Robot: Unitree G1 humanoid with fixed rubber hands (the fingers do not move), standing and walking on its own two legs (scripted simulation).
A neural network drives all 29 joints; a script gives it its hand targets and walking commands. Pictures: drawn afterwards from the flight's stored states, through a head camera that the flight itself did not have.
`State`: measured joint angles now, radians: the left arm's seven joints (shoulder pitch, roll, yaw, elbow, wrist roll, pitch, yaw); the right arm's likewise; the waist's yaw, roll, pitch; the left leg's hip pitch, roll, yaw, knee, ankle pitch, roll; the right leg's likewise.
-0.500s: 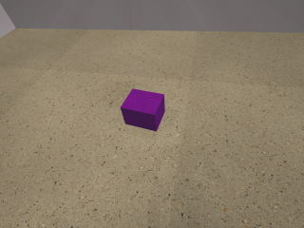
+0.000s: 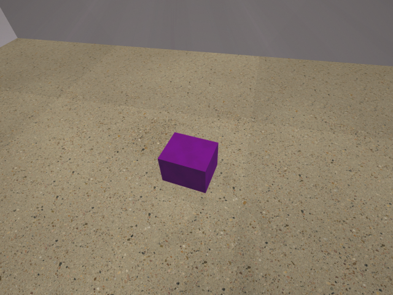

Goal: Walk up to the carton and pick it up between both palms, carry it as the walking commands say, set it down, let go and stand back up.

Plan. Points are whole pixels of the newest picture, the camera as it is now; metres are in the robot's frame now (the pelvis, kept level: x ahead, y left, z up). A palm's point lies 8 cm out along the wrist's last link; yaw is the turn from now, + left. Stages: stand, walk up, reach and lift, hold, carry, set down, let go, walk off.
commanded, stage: walk up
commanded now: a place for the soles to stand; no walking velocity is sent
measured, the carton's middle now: (189, 161) +1.00 +0.14 -0.65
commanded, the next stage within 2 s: none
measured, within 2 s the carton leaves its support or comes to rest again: neither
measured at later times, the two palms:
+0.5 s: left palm (44, 291) +0.15 +0.35 -0.07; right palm (342, 272) +0.22 -0.29 -0.10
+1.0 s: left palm (60, 235) +0.27 +0.37 -0.06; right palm (319, 224) +0.34 -0.27 -0.11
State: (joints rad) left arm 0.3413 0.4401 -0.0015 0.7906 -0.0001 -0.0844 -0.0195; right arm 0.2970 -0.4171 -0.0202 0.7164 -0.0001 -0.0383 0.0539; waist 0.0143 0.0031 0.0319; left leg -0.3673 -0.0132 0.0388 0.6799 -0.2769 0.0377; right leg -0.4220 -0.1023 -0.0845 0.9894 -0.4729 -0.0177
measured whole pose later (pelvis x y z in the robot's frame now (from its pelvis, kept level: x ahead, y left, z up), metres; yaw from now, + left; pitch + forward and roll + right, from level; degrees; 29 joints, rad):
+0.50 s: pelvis +0.13 +0.01 +0.00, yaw +0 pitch +0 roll +0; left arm 0.43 0.46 0.00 0.79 0.00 -0.10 0.00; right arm 0.30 -0.43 -0.02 0.72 0.00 -0.03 0.08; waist 0.01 0.07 0.03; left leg -0.48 0.04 0.01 0.73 -0.33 0.04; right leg -0.28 -0.09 -0.09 0.70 -0.42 -0.02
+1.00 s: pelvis +0.25 +0.03 +0.00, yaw +0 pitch +0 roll +1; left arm 0.43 0.46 0.00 0.79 0.00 -0.10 0.02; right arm 0.30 -0.44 -0.02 0.72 0.00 -0.01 0.07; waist 0.01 0.07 0.04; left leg -0.53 0.01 -0.03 1.03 -0.42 0.03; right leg -0.35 -0.09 -0.07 0.73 -0.37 -0.02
